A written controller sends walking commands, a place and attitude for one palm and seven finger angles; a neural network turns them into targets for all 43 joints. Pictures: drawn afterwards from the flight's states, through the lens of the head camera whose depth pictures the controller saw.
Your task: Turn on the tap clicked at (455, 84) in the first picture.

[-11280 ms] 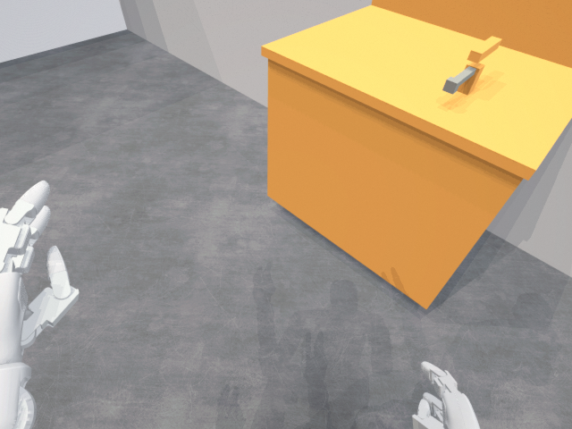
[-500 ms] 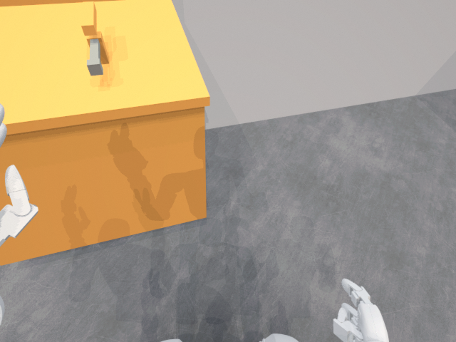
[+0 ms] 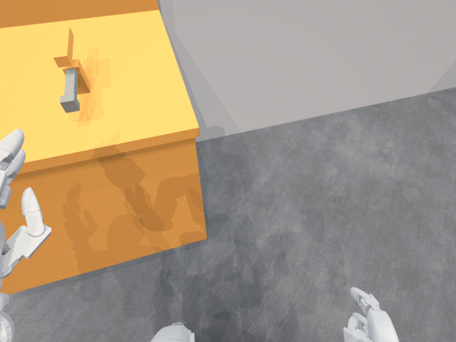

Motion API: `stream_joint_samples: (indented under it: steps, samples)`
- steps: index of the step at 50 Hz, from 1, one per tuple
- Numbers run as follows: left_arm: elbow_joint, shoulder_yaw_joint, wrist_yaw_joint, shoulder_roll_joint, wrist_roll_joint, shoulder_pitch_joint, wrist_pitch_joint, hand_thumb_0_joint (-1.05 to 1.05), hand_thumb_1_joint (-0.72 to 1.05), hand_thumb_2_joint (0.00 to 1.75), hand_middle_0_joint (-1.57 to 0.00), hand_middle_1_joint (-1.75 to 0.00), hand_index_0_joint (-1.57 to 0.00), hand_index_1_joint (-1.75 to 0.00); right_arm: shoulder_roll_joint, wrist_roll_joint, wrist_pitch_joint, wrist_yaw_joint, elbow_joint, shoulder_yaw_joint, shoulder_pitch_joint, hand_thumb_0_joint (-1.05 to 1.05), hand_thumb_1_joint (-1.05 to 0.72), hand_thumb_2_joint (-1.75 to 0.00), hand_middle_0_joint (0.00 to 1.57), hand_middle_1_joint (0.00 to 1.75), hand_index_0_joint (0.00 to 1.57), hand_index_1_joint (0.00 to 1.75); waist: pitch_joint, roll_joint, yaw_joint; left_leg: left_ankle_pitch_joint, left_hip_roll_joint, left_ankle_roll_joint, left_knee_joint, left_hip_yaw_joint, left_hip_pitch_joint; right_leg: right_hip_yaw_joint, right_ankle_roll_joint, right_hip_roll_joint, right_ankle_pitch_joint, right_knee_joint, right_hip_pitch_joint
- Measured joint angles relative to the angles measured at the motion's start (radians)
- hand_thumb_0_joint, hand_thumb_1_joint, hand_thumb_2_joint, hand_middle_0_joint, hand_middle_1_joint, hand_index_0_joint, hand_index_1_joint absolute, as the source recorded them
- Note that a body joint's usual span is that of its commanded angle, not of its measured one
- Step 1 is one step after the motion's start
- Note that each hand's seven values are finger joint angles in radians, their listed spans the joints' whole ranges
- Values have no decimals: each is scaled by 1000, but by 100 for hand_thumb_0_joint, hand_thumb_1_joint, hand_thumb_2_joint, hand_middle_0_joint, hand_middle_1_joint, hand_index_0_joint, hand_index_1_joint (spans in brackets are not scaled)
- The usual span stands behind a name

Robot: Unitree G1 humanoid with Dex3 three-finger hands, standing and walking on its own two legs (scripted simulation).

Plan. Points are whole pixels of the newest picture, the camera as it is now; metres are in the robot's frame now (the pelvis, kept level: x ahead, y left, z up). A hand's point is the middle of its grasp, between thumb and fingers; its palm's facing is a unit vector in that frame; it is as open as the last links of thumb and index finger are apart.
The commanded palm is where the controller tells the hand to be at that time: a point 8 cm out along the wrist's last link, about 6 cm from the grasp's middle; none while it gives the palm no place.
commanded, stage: take the last steps up to it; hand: left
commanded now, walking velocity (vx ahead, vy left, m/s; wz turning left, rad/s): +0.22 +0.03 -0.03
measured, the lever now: (70, 103) +0.55 +0.37 +0.08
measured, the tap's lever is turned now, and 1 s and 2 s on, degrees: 0 0 0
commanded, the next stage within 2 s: come to a stop and stand still in 0.32 s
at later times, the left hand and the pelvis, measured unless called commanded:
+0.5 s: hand (83, 161) +0.32 +0.22 +0.17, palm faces +0.38 -0.81 -0.45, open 7.4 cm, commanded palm +0.26 +0.27 +0.18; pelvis +0.09 -0.01 -0.01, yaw -1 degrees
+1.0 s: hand (57, 135) +0.34 +0.26 +0.20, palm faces +0.45 -0.78 -0.43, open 7.4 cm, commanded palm +0.26 +0.26 +0.18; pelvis +0.08 -0.01 +0.00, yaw -3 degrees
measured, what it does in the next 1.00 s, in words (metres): steps on the spot: left foot, then right foot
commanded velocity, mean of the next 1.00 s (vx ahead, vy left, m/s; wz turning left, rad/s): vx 0.02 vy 0.01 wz -0.01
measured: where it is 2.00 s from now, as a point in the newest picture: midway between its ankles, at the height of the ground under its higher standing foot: outside the picture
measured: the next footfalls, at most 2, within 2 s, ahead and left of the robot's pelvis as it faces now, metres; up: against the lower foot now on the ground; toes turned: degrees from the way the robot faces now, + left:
left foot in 0.08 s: +0.12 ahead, +0.14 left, +0.00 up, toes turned +8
right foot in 0.38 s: +0.15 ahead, -0.11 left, +0.00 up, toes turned -2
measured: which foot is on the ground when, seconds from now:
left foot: up 0.00-0.06, down 0.08-0.40, up 0.42-0.64, down 0.66-1.00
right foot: down 0.00-0.08, up 0.10-0.36, down 0.38-1.00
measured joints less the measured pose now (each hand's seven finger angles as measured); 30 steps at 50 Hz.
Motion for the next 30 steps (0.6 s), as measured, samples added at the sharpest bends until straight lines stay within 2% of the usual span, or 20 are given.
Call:
stream_joint_samples:
  steps: [4,5,7,9,10,13,18,19,20,21,23,25,27,30]
  samples:
    - [-41,10,13,22,-4,5,-5,1,89,90,-21,-30,-22,-30,-22,1,-14,-15,-38,-20,24,1,-91,-90,20,29,19,29,-11,1,11,115,-9,18,-243,28,118,13,28,0,-72,79,11]
    - [-35,18,16,32,-5,-14,-9,1,89,90,-21,-30,-22,-30,-13,3,-17,-19,-38,-26,20,1,-91,-90,20,29,19,29,-9,-13,14,124,-17,26,-222,36,119,33,30,-8,-107,141,-6]
    - [12,28,16,41,-7,-63,-17,1,89,90,-21,-30,-22,-30,13,4,-21,-22,-32,-24,6,1,-91,-90,20,29,19,29,-12,-23,13,87,-21,35,-180,44,119,85,29,5,-214,336,-71]
    - [52,32,12,39,-9,-95,-9,1,89,90,-21,-30,-22,-30,43,7,-28,-14,-25,-10,-5,1,-91,-90,20,29,19,29,-20,-13,2,69,-16,36,-185,36,129,101,34,22,-235,489,-141]
    - [58,33,9,35,-11,-98,-2,1,89,90,-21,-30,-21,-30,58,9,-32,-7,-23,0,-8,1,-91,-90,20,29,19,29,-24,-8,-2,70,-12,34,-199,34,137,100,38,24,-226,520,-169]
    - [32,23,1,19,-14,-65,10,1,89,90,-20,-30,-21,-30,96,9,-45,14,-27,30,-3,1,-91,-90,20,29,19,29,-31,12,-4,78,2,24,-241,37,164,77,47,14,-165,455,-210]
    - [9,12,-8,38,-12,-1,6,1,89,90,-20,-30,-21,-30,128,9,-53,20,-31,67,25,1,-90,-90,21,29,20,30,-28,48,6,43,23,-4,-226,33,190,27,53,18,-54,135,-134]
    - [14,17,-8,49,-10,0,7,1,89,90,-21,-30,-21,-30,129,9,-50,18,-31,71,31,1,-90,-90,21,30,20,30,-29,49,9,22,24,-12,-195,31,185,21,46,20,-17,72,-105]
    - [26,18,-8,50,-6,-8,8,1,89,90,-21,-30,-21,-30,123,10,-45,16,-26,72,31,1,-90,-90,21,30,20,30,-25,62,12,-6,32,-11,-151,24,174,14,22,26,48,61,-97]
    - [41,13,-8,41,-4,-24,10,1,89,90,-21,-30,-21,-30,112,10,-39,14,-13,69,26,1,-90,-90,21,30,20,30,-21,78,13,-53,33,-6,-89,5,154,6,4,31,50,86,-100]
    - [67,-1,-11,14,-8,-60,19,1,89,90,-21,-30,-22,-30,86,11,-26,17,21,59,10,1,-90,-90,21,30,20,30,-14,84,20,-136,-2,-4,92,-36,93,5,-13,24,14,112,-98]
    - [79,-6,-8,-12,-9,-74,21,1,89,90,-21,-30,-22,-30,61,10,-14,19,44,53,-7,1,-90,-90,21,30,20,30,-2,73,18,-143,-32,-10,204,-50,48,10,-13,16,5,93,-79]
    - [73,-5,-3,-23,-6,-62,19,1,89,90,-21,-30,-22,-30,43,8,-5,15,44,47,-17,1,-90,-90,21,30,20,30,5,55,7,-125,-44,-14,167,-44,42,14,-3,9,19,61,-59]
    - [33,-4,2,-16,-3,-22,15,1,89,90,-21,-30,-22,-30,21,3,0,3,14,32,-18,1,-91,-90,21,29,20,29,10,35,-10,-39,-48,-15,-28,-39,81,12,1,8,23,40,-42]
